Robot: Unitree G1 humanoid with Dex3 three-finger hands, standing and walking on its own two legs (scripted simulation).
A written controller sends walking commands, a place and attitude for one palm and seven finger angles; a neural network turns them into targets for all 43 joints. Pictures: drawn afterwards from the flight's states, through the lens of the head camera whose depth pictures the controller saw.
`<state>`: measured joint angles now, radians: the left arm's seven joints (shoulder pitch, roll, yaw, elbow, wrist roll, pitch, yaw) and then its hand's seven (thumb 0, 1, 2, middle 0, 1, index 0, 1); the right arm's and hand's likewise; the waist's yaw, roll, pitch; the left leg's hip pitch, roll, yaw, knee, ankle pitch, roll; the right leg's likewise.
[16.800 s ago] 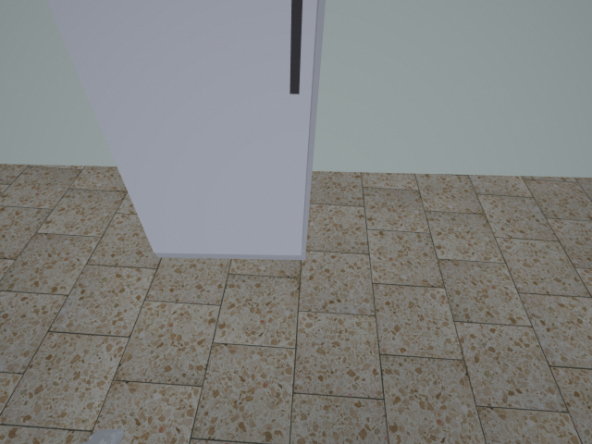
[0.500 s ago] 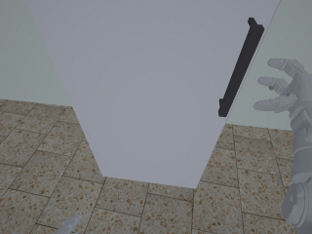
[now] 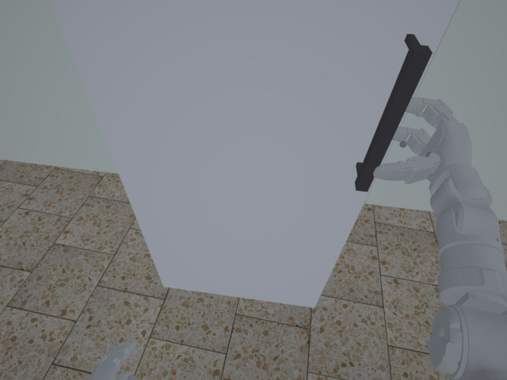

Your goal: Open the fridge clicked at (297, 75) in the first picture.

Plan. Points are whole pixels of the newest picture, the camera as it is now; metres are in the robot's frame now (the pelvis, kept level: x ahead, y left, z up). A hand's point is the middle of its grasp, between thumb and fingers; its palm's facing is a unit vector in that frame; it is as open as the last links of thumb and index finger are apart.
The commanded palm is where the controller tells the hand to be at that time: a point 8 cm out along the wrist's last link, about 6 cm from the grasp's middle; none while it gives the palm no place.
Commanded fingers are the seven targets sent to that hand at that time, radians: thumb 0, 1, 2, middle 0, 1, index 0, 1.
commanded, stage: feel for the door with the fingertips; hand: right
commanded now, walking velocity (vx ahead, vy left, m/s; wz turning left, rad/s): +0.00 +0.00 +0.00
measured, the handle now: (383, 123) +0.50 -0.16 +0.18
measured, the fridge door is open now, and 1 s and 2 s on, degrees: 0 0 0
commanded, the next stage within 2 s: slide the fingers in behind the handle in 0.42 s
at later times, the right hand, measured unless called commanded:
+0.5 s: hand (403, 134) +0.46 -0.18 +0.19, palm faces +0.06 +1.00 +0.02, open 13.7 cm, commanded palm +0.44 -0.24 +0.19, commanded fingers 0.00 0.50 -0.30 0.30 1.20 0.30 1.20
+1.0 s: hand (402, 141) +0.44 -0.18 +0.19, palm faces +0.03 +1.00 +0.02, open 14.0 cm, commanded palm +0.42 -0.23 +0.19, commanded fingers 0.00 0.50 -0.30 0.30 1.20 0.30 1.20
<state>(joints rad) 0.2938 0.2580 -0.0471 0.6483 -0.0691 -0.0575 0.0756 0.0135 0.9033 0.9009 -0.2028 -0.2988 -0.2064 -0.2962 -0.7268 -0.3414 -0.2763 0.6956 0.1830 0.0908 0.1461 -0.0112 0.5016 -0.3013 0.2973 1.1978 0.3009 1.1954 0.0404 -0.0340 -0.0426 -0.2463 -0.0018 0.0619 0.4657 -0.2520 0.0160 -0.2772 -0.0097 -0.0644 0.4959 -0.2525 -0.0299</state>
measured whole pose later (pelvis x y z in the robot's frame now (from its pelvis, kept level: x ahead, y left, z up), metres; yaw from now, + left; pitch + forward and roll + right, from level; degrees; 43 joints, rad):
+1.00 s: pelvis +0.00 +0.00 +0.00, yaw +0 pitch +3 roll +1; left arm 0.36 0.27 -0.03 0.67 -0.07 -0.06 0.07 0.01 0.90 0.90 -0.20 -0.30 -0.21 -0.30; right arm -0.79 -0.37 -0.28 0.83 0.18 0.01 0.17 -0.01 0.50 -0.30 0.31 1.20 0.31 1.20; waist 0.05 -0.03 -0.05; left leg -0.28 -0.01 0.06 0.49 -0.26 0.01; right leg -0.32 -0.01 -0.07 0.53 -0.27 -0.03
